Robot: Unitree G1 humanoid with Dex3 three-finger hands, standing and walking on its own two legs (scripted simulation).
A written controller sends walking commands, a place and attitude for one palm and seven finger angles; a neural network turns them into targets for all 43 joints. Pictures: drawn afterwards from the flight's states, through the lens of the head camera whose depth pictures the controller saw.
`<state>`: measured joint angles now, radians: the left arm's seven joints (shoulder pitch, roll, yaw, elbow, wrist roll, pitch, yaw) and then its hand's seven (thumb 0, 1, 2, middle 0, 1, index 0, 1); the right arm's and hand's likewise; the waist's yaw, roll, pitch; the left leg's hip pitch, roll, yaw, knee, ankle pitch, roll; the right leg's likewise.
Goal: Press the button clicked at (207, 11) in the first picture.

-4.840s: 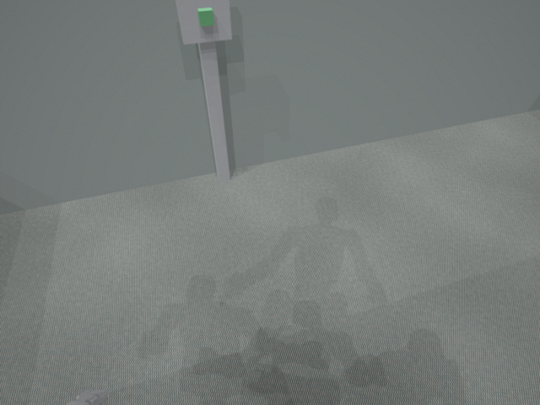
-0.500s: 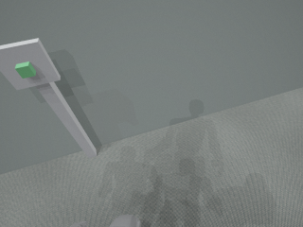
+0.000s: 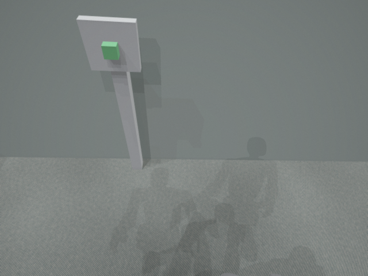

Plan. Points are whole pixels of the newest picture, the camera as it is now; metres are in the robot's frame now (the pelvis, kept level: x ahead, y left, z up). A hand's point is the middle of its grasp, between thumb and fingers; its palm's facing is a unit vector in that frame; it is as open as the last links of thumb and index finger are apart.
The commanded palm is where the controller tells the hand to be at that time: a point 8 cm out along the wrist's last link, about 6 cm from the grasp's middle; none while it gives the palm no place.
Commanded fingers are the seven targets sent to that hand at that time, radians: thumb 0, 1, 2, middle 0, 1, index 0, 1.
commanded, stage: take the last steps up to it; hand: left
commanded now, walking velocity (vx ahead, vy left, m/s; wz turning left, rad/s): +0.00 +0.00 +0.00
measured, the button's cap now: (111, 50) +0.75 +0.32 +0.07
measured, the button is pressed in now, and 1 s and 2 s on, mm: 0 0 0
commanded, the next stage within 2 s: come to a stop and stand still in 0.98 s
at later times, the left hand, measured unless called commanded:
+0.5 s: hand out of the picture -0.03 +0.14 -0.15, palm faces +0.20 -0.96 -0.20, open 7.3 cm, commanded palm none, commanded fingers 0.00 0.90 0.90 -0.20 -0.30 -0.20 -0.30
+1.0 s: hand (87, 235) +0.22 +0.27 -0.16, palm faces +0.18 -0.96 -0.21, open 7.3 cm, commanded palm none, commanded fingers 0.00 0.90 0.90 -0.20 -0.30 -0.20 -0.30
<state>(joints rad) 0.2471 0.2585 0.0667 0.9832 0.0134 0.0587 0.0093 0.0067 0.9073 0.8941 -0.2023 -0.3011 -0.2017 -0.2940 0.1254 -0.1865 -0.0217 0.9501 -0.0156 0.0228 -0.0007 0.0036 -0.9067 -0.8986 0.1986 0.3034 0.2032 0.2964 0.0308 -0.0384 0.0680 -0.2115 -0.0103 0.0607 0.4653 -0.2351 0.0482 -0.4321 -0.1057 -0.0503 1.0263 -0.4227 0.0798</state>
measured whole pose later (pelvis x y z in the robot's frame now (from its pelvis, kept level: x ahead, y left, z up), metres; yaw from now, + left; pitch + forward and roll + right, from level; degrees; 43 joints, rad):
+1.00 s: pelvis +0.19 +0.08 +0.00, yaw +6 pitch -1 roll +2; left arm 0.23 0.17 0.07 1.02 0.03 -0.01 0.00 0.00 0.92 0.89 -0.20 -0.30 -0.20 -0.29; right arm 0.25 -0.16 -0.04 1.06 -0.02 -0.05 -0.01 -0.01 -0.94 -0.90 0.20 0.30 0.20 0.30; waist 0.01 -0.03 -0.01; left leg -0.14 -0.02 0.20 0.38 -0.23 0.06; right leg -0.50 -0.12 -0.08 0.90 -0.28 0.01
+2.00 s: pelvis +0.22 +0.09 +0.00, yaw +5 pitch -2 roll +1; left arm 0.30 0.13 -0.01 1.14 0.01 0.00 0.03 0.00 0.91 0.89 -0.20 -0.30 -0.20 -0.29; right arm 0.21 -0.17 -0.02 1.12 0.00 0.00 -0.02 0.00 -0.94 -0.90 0.20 0.30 0.20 0.30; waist 0.00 0.01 0.02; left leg -0.19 0.01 0.12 0.39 -0.16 0.02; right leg -0.13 -0.03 -0.03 0.44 -0.28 0.00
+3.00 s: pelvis +0.25 +0.10 +0.00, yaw +5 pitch +0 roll +1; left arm 0.28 0.16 -0.01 1.10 0.01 -0.02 0.04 0.00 0.91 0.89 -0.20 -0.30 -0.20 -0.29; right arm 0.24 -0.17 0.01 1.11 -0.01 -0.02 -0.02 0.01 -0.92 -0.90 0.20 0.30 0.20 0.30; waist 0.00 -0.02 0.02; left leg -0.22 0.01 0.10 0.49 -0.26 0.02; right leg -0.13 -0.02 -0.03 0.49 -0.36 0.00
